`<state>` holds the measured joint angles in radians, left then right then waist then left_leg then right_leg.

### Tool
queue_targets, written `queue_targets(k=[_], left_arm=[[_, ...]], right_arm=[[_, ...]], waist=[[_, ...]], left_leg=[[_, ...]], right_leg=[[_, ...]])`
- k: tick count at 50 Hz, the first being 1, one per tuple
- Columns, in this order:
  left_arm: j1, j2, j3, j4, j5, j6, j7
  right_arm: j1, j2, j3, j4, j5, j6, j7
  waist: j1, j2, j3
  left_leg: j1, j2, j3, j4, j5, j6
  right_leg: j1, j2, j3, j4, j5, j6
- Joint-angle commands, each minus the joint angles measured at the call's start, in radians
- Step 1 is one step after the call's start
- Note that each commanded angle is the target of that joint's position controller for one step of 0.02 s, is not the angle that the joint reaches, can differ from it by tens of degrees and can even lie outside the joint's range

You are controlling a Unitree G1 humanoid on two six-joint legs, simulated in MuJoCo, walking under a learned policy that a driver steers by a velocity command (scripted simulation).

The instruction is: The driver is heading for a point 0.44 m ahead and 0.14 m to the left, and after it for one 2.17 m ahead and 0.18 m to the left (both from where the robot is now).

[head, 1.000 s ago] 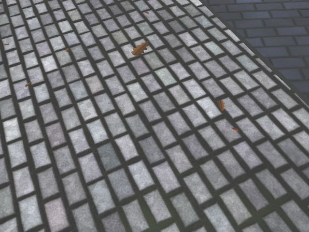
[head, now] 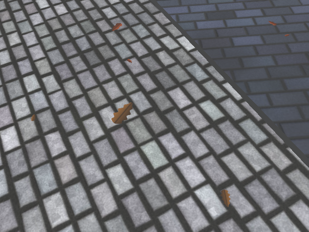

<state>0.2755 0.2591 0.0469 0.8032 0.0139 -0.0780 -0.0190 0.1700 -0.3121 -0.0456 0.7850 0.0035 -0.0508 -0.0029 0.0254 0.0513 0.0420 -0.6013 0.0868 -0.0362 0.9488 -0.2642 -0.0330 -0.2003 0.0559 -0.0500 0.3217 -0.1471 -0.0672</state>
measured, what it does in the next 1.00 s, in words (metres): walks ahead, turning left: left foot, then right foot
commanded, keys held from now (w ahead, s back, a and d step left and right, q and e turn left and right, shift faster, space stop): q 0.88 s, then no key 0.12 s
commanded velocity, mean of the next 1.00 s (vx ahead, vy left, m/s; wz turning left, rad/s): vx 0.06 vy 0.00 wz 0.47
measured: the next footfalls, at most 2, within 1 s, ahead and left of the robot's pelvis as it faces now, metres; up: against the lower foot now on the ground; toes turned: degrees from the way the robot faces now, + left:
left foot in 0.22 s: +0.21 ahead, +0.14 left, +0.00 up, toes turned +7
right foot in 0.66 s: +0.23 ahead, -0.09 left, +0.00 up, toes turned +26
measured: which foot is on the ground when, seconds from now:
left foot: up 0.00-0.20, down 0.22-0.66, up 0.68-1.00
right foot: down 0.00-0.22, up 0.24-0.64, down 0.66-1.00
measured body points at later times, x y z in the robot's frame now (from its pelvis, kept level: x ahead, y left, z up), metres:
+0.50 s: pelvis +0.12 +0.03 -0.01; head +0.16 +0.06 +0.44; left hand +0.21 +0.34 -0.13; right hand +0.32 -0.22 -0.10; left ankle +0.17 +0.13 -0.75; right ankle +0.18 -0.12 -0.70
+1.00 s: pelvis +0.14 +0.00 +0.00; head +0.17 +0.01 +0.44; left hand +0.10 +0.31 -0.11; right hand +0.42 -0.15 -0.10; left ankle +0.06 +0.13 -0.71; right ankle +0.20 -0.11 -0.75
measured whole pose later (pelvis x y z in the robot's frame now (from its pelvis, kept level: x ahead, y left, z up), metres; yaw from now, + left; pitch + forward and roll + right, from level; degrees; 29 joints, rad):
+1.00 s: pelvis +0.14 +0.00 +0.00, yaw +31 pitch +1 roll +1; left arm 0.16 0.27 0.06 0.77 0.00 0.02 0.03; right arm 0.18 -0.31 -0.08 0.62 0.02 0.07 -0.01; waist 0.03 0.01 0.06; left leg -0.40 0.02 -0.02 0.80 -0.41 -0.08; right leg -0.22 -0.07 -0.08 0.45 -0.24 0.00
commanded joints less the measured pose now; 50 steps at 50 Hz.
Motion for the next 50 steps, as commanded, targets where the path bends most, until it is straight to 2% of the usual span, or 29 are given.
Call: queue_targets(k=[1, 3, 5, 9, 10, 11, 12, 13, 14, 15, 16, 17, 18, 20, 23, 26, 29, 32, 33, 34, 35, 36, 37, 38, 39, 42, 44, 47, 50], left_arm=[[-0.098, 0.148, 0.034, -0.060, 0.008, -0.014, 0.018], [-0.073, 0.165, 0.037, -0.038, 0.007, -0.003, 0.027], [-0.066, 0.179, 0.043, -0.020, -0.002, 0.013, 0.035], [-0.093, 0.189, 0.053, -0.009, -0.028, 0.052, 0.056], [-0.107, 0.186, 0.053, -0.012, -0.036, 0.061, 0.062], [-0.066, 0.171, 0.051, -0.006, -0.029, 0.065, 0.066], [-0.044, 0.144, 0.040, -0.032, 0.006, 0.057, 0.065], [-0.019, 0.092, 0.019, -0.054, 0.025, 0.054, 0.055], [-0.041, 0.131, 0.026, -0.040, 0.006, 0.057, 0.042], [-0.083, 0.144, 0.032, -0.048, -0.021, 0.064, 0.041], [-0.103, 0.143, 0.035, -0.042, -0.019, 0.072, 0.048], [-0.126, 0.156, 0.042, -0.048, -0.008, 0.081, 0.059], [-0.130, 0.151, 0.043, -0.053, -0.007, 0.086, 0.062], [-0.115, 0.125, 0.038, -0.050, -0.011, 0.086, 0.064], [-0.129, 0.111, 0.033, -0.050, -0.012, 0.081, 0.066], [-0.146, 0.116, 0.034, -0.055, -0.016, 0.077, 0.060], [-0.145, 0.127, 0.038, -0.058, -0.022, 0.062, 0.049], [-0.069, 0.137, 0.049, -0.035, -0.025, 0.046, 0.035], [-0.039, 0.189, 0.064, -0.030, -0.012, 0.047, 0.037], [-0.064, 0.287, 0.084, -0.037, 0.014, 0.058, 0.045], [-0.097, 0.253, 0.077, -0.059, 0.043, 0.058, 0.043], [-0.159, 0.199, 0.060, -0.089, 0.036, 0.055, 0.048], [-0.202, 0.163, 0.052, -0.099, 0.017, 0.056, 0.053], [-0.215, 0.145, 0.046, -0.104, 0.000, 0.058, 0.057], [-0.207, 0.139, 0.041, -0.103, -0.008, 0.061, 0.061], [-0.143, 0.155, 0.044, -0.094, 0.001, 0.077, 0.071], [-0.106, 0.179, 0.053, -0.089, 0.002, 0.085, 0.074], [-0.116, 0.218, 0.066, -0.090, -0.008, 0.089, 0.059], [-0.120, 0.232, 0.069, -0.081, -0.026, 0.087, 0.040]], right_arm=[[0.078, -0.019, 0.000, -0.017, 0.000, 0.009, 0.003], [0.016, -0.035, -0.005, -0.040, 0.005, 0.009, 0.010], [-0.024, -0.055, -0.014, -0.068, 0.004, 0.013, 0.018], [-0.028, -0.074, -0.033, -0.108, -0.003, 0.023, 0.039], [0.012, -0.078, -0.040, -0.102, -0.003, 0.022, 0.042], [0.073, -0.122, -0.061, -0.093, -0.006, 0.021, 0.036], [0.134, -0.225, -0.088, -0.101, -0.013, 0.024, 0.019], [0.158, -0.254, -0.090, -0.113, -0.027, 0.028, 0.015], [0.148, -0.177, -0.069, -0.129, -0.019, 0.028, 0.016], [0.077, -0.151, -0.064, -0.147, -0.012, 0.026, 0.015], [0.035, -0.137, -0.062, -0.156, 0.001, 0.031, 0.010], [0.003, -0.128, -0.059, -0.165, 0.009, 0.039, 0.002], [-0.012, -0.131, -0.059, -0.171, 0.001, 0.047, -0.005], [-0.011, -0.139, -0.065, -0.182, -0.010, 0.057, -0.015], [0.002, -0.158, -0.076, -0.190, -0.002, 0.063, -0.031], [-0.006, -0.161, -0.080, -0.200, -0.002, 0.074, -0.036], [-0.006, -0.157, -0.081, -0.206, 0.000, 0.084, -0.034], [-0.025, -0.147, -0.078, -0.215, 0.017, 0.098, -0.038], [0.000, -0.117, -0.069, -0.216, 0.017, 0.100, -0.039], [0.017, -0.069, -0.058, -0.244, 0.016, 0.095, -0.035], [0.017, -0.139, -0.079, -0.244, 0.003, 0.081, -0.031], [0.046, -0.187, -0.098, -0.219, 0.004, 0.080, -0.026], [0.072, -0.181, -0.102, -0.191, 0.008, 0.089, -0.026], [0.088, -0.155, -0.098, -0.175, 0.005, 0.100, -0.030], [0.087, -0.129, -0.090, -0.174, 0.007, 0.108, -0.029], [0.003, -0.090, -0.072, -0.220, 0.024, 0.108, -0.022], [-0.038, -0.078, -0.063, -0.246, 0.022, 0.106, -0.016], [-0.046, -0.055, -0.047, -0.262, 0.010, 0.103, -0.005], [-0.019, -0.073, -0.051, -0.251, 0.010, 0.107, -0.001]], waist=[[-0.046, -0.135, -0.100], [-0.017, -0.132, -0.101], [-0.005, -0.129, -0.093], [-0.019, -0.131, -0.077], [-0.043, -0.117, -0.089], [-0.059, -0.059, -0.130], [-0.056, 0.130, -0.201], [-0.042, 0.266, -0.293], [-0.070, 0.131, -0.357], [-0.055, 0.076, -0.269], [-0.041, 0.000, -0.212], [-0.032, -0.007, -0.172], [-0.014, 0.029, -0.160], [-0.009, 0.076, -0.165], [-0.024, 0.076, -0.189], [-0.035, 0.099, -0.179], [-0.041, 0.121, -0.163], [0.003, 0.113, -0.153], [-0.001, 0.043, -0.161], [-0.051, -0.244, -0.122], [-0.035, -0.321, -0.105], [-0.056, -0.237, -0.097], [-0.072, -0.190, -0.085], [-0.068, -0.179, -0.076], [-0.057, -0.180, -0.063], [-0.006, -0.208, -0.053], [0.024, -0.224, -0.075], [0.028, -0.235, -0.100], [0.018, -0.244, -0.103]], left_leg=[[0.145, 0.002, 0.006, -0.165, 0.190, -0.008], [0.149, -0.015, 0.011, -0.237, 0.267, 0.000], [0.121, -0.018, 0.010, -0.276, 0.239, 0.012], [0.112, -0.037, 0.040, -0.349, 0.103, 0.056], [0.177, -0.061, 0.064, -0.422, 0.146, 0.077], [0.303, -0.071, 0.033, -0.495, 0.336, 0.112], [0.501, 0.094, -0.209, -0.487, 0.793, 0.201], [0.706, 0.285, -0.531, -0.521, 0.920, 0.410], [0.690, 0.261, -0.522, -0.551, 0.728, 0.402], [0.610, 0.217, -0.433, -0.565, 0.606, 0.359], [0.534, 0.174, -0.380, -0.588, 0.470, 0.313], [0.458, 0.147, -0.352, -0.611, 0.366, 0.287], [0.388, 0.112, -0.329, -0.629, 0.312, 0.272], [0.358, 0.080, -0.311, -0.638, 0.296, 0.265], [0.358, 0.067, -0.327, -0.631, 0.227, 0.258], [0.330, 0.053, -0.371, -0.641, 0.101, 0.245], [0.345, 0.050, -0.434, -0.631, 0.071, 0.234], [0.313, 0.004, -0.442, -0.572, 0.081, 0.186], [0.229, -0.048, -0.390, -0.486, -0.025, 0.137], [0.030, -0.207, -0.186, -0.273, -0.243, 0.074], [-0.018, -0.212, -0.123, -0.025, -0.349, 0.027], [-0.004, -0.173, -0.138, 0.112, -0.290, 0.009], [-0.003, -0.166, -0.121, 0.168, -0.231, -0.007], [-0.025, -0.161, -0.111, 0.225, -0.181, -0.025], [-0.042, -0.154, -0.099, 0.270, -0.157, -0.041], [-0.071, -0.119, -0.029, 0.172, -0.105, -0.070], [-0.054, -0.088, -0.014, 0.072, -0.114, -0.081], [0.109, -0.073, 0.029, -0.097, -0.161, -0.062], [0.219, -0.093, 0.064, -0.262, -0.129, -0.032]], right_leg=[[-0.021, -0.233, 0.032, -0.095, 0.635, -0.145], [0.025, -0.247, 0.016, -0.093, 0.599, -0.135], [0.086, -0.276, 0.017, -0.066, 0.562, -0.133], [0.149, -0.316, 0.026, 0.077, 0.512, -0.102], [0.139, -0.294, 0.005, 0.160, 0.522, -0.074], [0.103, -0.232, -0.031, 0.300, 0.482, -0.022], [-0.078, -0.122, -0.086, 0.565, 0.184, 0.055], [-0.367, 0.048, -0.012, 0.835, -0.533, 0.111], [-0.386, -0.004, 0.146, 0.927, -0.540, 0.101], [-0.432, -0.029, 0.144, 0.942, -0.470, 0.096], [-0.444, -0.056, 0.140, 0.898, -0.403, 0.100], [-0.427, -0.074, 0.142, 0.833, -0.347, 0.106], [-0.372, -0.070, 0.134, 0.785, -0.305, 0.112], [-0.326, -0.045, 0.123, 0.686, -0.269, 0.128], [-0.285, -0.034, 0.135, 0.556, -0.222, 0.145], [-0.234, -0.023, 0.144, 0.462, -0.190, 0.147], [-0.195, -0.015, 0.149, 0.356, -0.196, 0.132], [-0.041, -0.022, 0.123, 0.094, -0.065, 0.091], [0.064, -0.141, 0.205, 0.025, -0.039, 0.048], [0.113, -0.351, 0.448, -0.032, 0.041, -0.078], [0.032, -0.464, 0.574, -0.063, 0.141, -0.194], [0.013, -0.436, 0.492, -0.041, 0.175, -0.186], [0.012, -0.366, 0.386, -0.018, 0.175, -0.136], [0.037, -0.323, 0.321, -0.003, 0.166, -0.106], [0.044, -0.312, 0.278, 0.002, 0.209, -0.108], [0.119, -0.293, 0.192, -0.004, 0.251, -0.130], [0.183, -0.320, 0.183, 0.003, 0.279, -0.145], [0.134, -0.334, 0.149, 0.016, 0.332, -0.155], [0.117, -0.346, 0.150, 0.045, 0.356, -0.155]])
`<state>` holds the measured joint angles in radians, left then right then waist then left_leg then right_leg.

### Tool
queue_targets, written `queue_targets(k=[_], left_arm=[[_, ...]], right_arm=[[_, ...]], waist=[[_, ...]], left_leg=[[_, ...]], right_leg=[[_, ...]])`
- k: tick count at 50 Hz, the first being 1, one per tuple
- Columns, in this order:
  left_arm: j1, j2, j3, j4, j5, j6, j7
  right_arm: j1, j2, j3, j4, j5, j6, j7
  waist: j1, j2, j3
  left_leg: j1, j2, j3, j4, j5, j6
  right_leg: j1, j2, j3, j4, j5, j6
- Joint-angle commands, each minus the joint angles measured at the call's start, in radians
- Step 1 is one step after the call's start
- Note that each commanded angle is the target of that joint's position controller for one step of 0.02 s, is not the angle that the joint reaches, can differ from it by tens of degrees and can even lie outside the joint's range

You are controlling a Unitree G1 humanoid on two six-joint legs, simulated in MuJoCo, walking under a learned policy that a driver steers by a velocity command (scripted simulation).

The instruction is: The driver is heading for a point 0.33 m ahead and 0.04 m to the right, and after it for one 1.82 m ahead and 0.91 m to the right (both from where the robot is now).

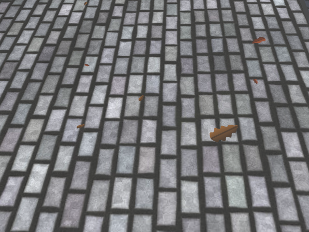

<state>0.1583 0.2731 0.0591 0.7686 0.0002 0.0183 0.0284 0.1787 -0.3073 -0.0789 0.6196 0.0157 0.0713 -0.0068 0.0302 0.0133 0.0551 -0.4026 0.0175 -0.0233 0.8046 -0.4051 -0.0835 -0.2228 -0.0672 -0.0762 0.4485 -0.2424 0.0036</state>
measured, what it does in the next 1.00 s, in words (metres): walks ahead: left foot, then right foot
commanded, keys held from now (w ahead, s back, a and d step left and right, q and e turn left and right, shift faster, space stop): no key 0.22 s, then w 0.48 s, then e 0.30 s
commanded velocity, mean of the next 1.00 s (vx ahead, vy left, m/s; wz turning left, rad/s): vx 0.21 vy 0.00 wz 0.01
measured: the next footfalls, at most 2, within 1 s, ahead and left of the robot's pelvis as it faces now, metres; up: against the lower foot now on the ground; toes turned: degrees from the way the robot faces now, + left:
left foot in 0.08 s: +0.04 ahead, +0.14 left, +0.00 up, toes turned +1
right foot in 0.46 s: +0.05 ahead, -0.09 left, +0.00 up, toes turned +1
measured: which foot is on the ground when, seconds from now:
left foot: up 0.00-0.06, down 0.08-0.48, up 0.50-0.88, down 0.90-1.00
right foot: down 0.00-0.08, up 0.10-0.44, down 0.46-0.90, up 0.92-1.00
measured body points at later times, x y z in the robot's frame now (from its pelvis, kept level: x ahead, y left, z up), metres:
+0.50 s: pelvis +0.03 +0.01 -0.01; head +0.04 +0.00 +0.44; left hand +0.11 +0.31 -0.11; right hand +0.16 -0.25 -0.13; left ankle +0.00 +0.14 -0.74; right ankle +0.01 -0.09 -0.74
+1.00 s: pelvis +0.21 +0.06 -0.02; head +0.27 +0.07 +0.43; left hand +0.24 +0.35 -0.15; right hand +0.43 -0.19 -0.10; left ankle +0.33 +0.17 -0.74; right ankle +0.06 -0.07 -0.66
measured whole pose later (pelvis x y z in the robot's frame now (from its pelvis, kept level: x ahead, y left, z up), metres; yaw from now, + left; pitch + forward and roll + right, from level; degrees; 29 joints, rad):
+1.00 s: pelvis +0.21 +0.06 -0.02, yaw -4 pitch +2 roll +0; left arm 0.34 0.30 0.06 0.86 -0.03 -0.01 0.03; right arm 0.02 -0.26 -0.04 0.68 -0.01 -0.05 0.01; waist 0.07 -0.01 0.08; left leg -0.46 0.02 0.05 0.53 -0.10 0.02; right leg -0.31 0.00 0.08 1.13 -0.58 0.05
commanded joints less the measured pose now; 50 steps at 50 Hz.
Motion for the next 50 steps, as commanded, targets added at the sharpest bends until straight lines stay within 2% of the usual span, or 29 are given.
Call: queue_targets(k=[1, 3, 4, 5, 6, 7, 10, 12, 13, 15, 17, 19, 21, 23, 24, 25, 26, 27, 29, 31, 35, 38, 42, 44, 45, 46, 47, 48, 50], left_arm=[[-0.015, 0.217, 0.055, -0.042, -0.022, -0.010, -0.010], [0.018, 0.174, 0.038, -0.012, -0.032, -0.016, -0.014], [0.054, 0.114, 0.017, -0.009, 0.005, -0.025, -0.022], [0.054, 0.060, -0.005, -0.035, 0.036, -0.035, -0.030], [-0.029, 0.129, 0.014, -0.045, 0.019, -0.030, -0.017], [-0.035, 0.158, 0.026, -0.039, -0.001, -0.023, -0.014], [0.012, 0.158, 0.038, 0.003, 0.004, -0.001, 0.000], [0.052, 0.120, 0.026, 0.022, 0.002, -0.003, -0.004], [0.040, 0.105, 0.019, 0.023, -0.002, -0.006, -0.008], [-0.026, 0.120, 0.017, 0.000, -0.012, -0.019, -0.013], [-0.044, 0.136, 0.019, -0.011, -0.021, -0.037, -0.019], [-0.022, 0.128, 0.016, 0.001, -0.022, -0.057, -0.027], [0.056, 0.111, 0.015, 0.042, -0.020, -0.075, -0.037], [0.190, 0.115, 0.020, 0.100, -0.017, -0.085, -0.038], [0.292, 0.161, 0.027, 0.119, -0.016, -0.089, -0.031], [0.313, 0.279, 0.056, 0.120, -0.009, -0.094, -0.037], [0.272, 0.227, 0.043, 0.098, 0.003, -0.106, -0.036], [0.221, 0.182, 0.029, 0.082, 0.001, -0.115, -0.031], [0.182, 0.160, 0.020, 0.068, -0.009, -0.119, -0.032], [0.196, 0.138, 0.010, 0.068, -0.002, -0.115, -0.030], [0.221, 0.150, 0.009, 0.074, -0.002, -0.103, -0.021], [0.271, 0.167, 0.011, 0.096, -0.004, -0.086, -0.013], [0.244, 0.201, 0.029, 0.095, -0.022, -0.069, -0.007], [0.190, 0.198, 0.035, 0.070, -0.026, -0.067, -0.003], [0.193, 0.152, 0.021, 0.040, -0.009, -0.069, -0.002], [0.376, 0.014, -0.015, 0.041, 0.014, -0.067, -0.007], [0.426, 0.092, -0.001, 0.060, -0.021, -0.064, -0.006], [0.324, 0.165, 0.026, 0.042, -0.045, -0.052, -0.002], [0.228, 0.149, 0.032, 0.022, -0.030, -0.017, 0.016]], right_arm=[[-0.003, -0.074, -0.018, -0.075, -0.002, -0.014, 0.005], [0.051, -0.087, -0.022, -0.047, -0.007, -0.016, 0.005], [0.071, -0.142, -0.031, -0.052, -0.010, -0.015, -0.006], [0.019, -0.193, -0.030, -0.078, -0.030, -0.017, -0.012], [0.035, -0.128, -0.016, -0.069, -0.049, -0.036, -0.004], [0.008, -0.105, -0.005, -0.051, -0.052, -0.052, 0.001], [-0.072, -0.105, -0.002, -0.030, -0.029, -0.073, -0.004], [-0.071, -0.073, 0.007, -0.008, -0.028, -0.072, -0.007], [-0.052, -0.075, 0.005, 0.007, -0.023, -0.070, -0.008], [-0.001, -0.131, -0.013, 0.034, -0.012, -0.064, -0.009], [0.012, -0.138, -0.016, 0.047, -0.008, -0.070, -0.011], [0.007, -0.140, -0.017, 0.056, 0.002, -0.079, -0.009], [-0.030, -0.138, -0.016, 0.058, 0.013, -0.081, -0.005], [-0.060, -0.082, 0.000, 0.055, 0.005, -0.085, 0.000], [-0.102, -0.006, 0.023, 0.033, -0.010, -0.094, 0.008], [-0.131, -0.008, 0.019, -0.019, 0.001, -0.112, 0.006], [-0.140, -0.089, -0.003, -0.013, 0.014, -0.127, 0.002], [-0.096, -0.103, -0.011, 0.005, 0.025, -0.136, 0.009], [-0.078, -0.097, -0.014, 0.028, 0.007, -0.144, 0.017], [-0.101, -0.069, -0.010, 0.031, -0.002, -0.147, 0.025], [-0.166, -0.014, 0.010, 0.011, -0.001, -0.147, 0.035], [-0.250, 0.005, 0.020, -0.020, -0.006, -0.160, 0.048], [-0.195, -0.062, -0.003, -0.015, -0.005, -0.167, 0.049], [-0.008, -0.127, -0.031, 0.042, -0.019, -0.168, 0.029], [0.116, -0.184, -0.045, 0.063, -0.037, -0.166, 0.014], [0.137, -0.243, -0.049, 0.057, -0.058, -0.148, 0.006], [0.121, -0.190, -0.034, 0.028, -0.048, -0.133, 0.012], [0.047, -0.128, -0.017, 0.019, -0.034, -0.123, 0.012], [-0.060, -0.059, 0.005, 0.035, -0.021, -0.116, 0.006]], waist=[[-0.006, -0.198, -0.114], [-0.038, -0.145, -0.120], [-0.017, 0.018, -0.187], [0.012, 0.257, -0.185], [-0.067, 0.186, -0.196], [-0.051, 0.159, -0.157], [-0.019, 0.147, -0.103], [-0.008, 0.124, -0.134], [-0.027, 0.132, -0.127], [-0.075, 0.163, -0.067], [-0.080, 0.155, -0.026], [-0.066, 0.132, -0.015], [-0.013, 0.104, -0.021], [0.051, 0.060, -0.053], [0.084, -0.083, -0.073], [0.078, -0.299, -0.027], [0.079, -0.194, 0.034], [0.042, -0.165, 0.058], [0.025, -0.133, 0.059], [0.029, -0.115, 0.043], [0.047, -0.112, 0.039], [0.068, -0.104, 0.066], [-0.001, -0.147, 0.014], [-0.105, -0.135, -0.101], [-0.146, -0.064, -0.238], [-0.056, 0.241, -0.425], [-0.078, 0.273, -0.565], [-0.077, 0.186, -0.415], [-0.038, 0.095, -0.208]], left_leg=[[0.073, -0.030, 0.058, -0.221, 0.077, 0.039], [0.277, -0.032, 0.043, -0.483, 0.324, 0.098], [0.457, 0.115, -0.140, -0.466, 0.601, 0.136], [0.464, 0.314, -0.338, -0.422, 0.835, 0.289], [0.369, 0.341, -0.353, -0.447, 0.738, 0.390], [0.333, 0.294, -0.298, -0.463, 0.663, 0.373], [0.264, 0.214, -0.204, -0.465, 0.635, 0.303], [0.250, 0.177, -0.161, -0.482, 0.524, 0.294], [0.254, 0.163, -0.167, -0.511, 0.327, 0.291], [0.262, 0.185, -0.257, -0.585, -0.019, 0.309], [0.269, 0.221, -0.324, -0.617, -0.127, 0.318], [0.246, 0.230, -0.333, -0.622, -0.135, 0.316], [0.156, 0.197, -0.283, -0.596, -0.117, 0.295], [0.015, 0.125, -0.210, -0.477, -0.112, 0.240], [-0.122, 0.036, -0.100, -0.226, -0.089, 0.173], [-0.333, -0.069, 0.041, 0.005, -0.144, 0.123], [-0.414, -0.011, -0.038, 0.172, -0.166, 0.120], [-0.458, 0.023, -0.065, 0.228, -0.071, 0.129], [-0.489, 0.063, -0.047, 0.232, 0.072, 0.128], [-0.435, 0.074, -0.017, 0.182, 0.190, 0.105], [-0.324, 0.058, 0.038, -0.021, 0.358, 0.060], [-0.172, 0.001, 0.071, -0.196, 0.439, 0.051], [-0.046, -0.022, 0.009, -0.293, 0.439, 0.092], [0.202, -0.034, 0.023, -0.361, 0.525, 0.139], [0.474, 0.094, -0.069, -0.297, 0.799, 0.185], [0.808, 0.412, -0.370, -0.223, 1.114, 0.339], [0.757, 0.453, -0.528, -0.336, 0.908, 0.397], [0.625, 0.394, -0.396, -0.396, 0.726, 0.361], [0.364, 0.303, -0.213, -0.464, 0.550, 0.315]], right_leg=[[0.129, -0.217, 0.169, -0.056, 0.445, -0.212], [0.037, -0.175, 0.126, 0.018, 0.354, -0.127], [-0.087, -0.105, 0.053, 0.157, 0.124, -0.034], [-0.251, -0.005, -0.001, 0.286, -0.300, 0.053], [-0.246, -0.010, 0.078, 0.412, -0.397, 0.078], [-0.250, -0.015, 0.099, 0.486, -0.377, 0.081], [-0.237, -0.013, 0.117, 0.521, -0.253, 0.094], [-0.173, -0.007, 0.099, 0.450, -0.184, 0.097], [-0.165, -0.001, 0.078, 0.393, -0.158, 0.091], [-0.214, 0.020, 0.052, 0.341, -0.177, 0.065], [-0.236, 0.015, 0.059, 0.276, -0.206, 0.028], [-0.183, 0.017, 0.054, 0.195, -0.190, -0.007], [-0.019, 0.041, 0.020, 0.052, -0.062, -0.043], [0.212, 0.035, 0.052, -0.029, -0.013, -0.071], [0.330, -0.125, 0.274, -0.127, -0.129, -0.120], [0.342, -0.310, 0.613, -0.266, -0.350, -0.248], [0.299, -0.347, 0.692, -0.309, -0.440, -0.298], [0.304, -0.309, 0.625, -0.307, -0.438, -0.269], [0.322, -0.249, 0.491, -0.320, -0.284, -0.218], [0.292, -0.193, 0.361, -0.335, -0.080, -0.192], [0.213, -0.128, 0.190, -0.345, 0.163, -0.180], [0.131, -0.105, 0.150, -0.302, 0.366, -0.170], [0.194, -0.146, 0.206, -0.167, 0.532, -0.126], [0.171, -0.092, 0.191, 0.041, 0.670, -0.075], [0.029, -0.028, 0.171, 0.262, 0.451, -0.031], [-0.277, 0.112, 0.125, 0.642, -0.382, 0.036], [-0.291, 0.121, 0.234, 0.827, -0.484, 0.047], [-0.363, 0.069, 0.203, 0.878, -0.417, 0.050], [-0.373, 0.003, 0.149, 0.829, -0.306, 0.065]])
Keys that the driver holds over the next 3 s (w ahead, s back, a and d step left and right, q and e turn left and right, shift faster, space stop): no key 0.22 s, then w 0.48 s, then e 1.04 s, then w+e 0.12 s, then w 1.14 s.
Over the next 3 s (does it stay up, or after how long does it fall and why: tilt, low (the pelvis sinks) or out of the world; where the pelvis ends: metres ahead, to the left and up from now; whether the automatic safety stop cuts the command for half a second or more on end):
stays up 0.69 -0.29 0.00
